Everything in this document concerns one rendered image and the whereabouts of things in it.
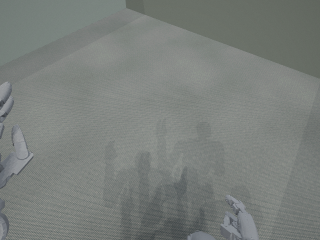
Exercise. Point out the robot right hand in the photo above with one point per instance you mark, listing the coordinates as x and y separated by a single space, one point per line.
241 228

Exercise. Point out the robot left hand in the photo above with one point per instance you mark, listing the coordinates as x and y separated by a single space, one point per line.
15 162

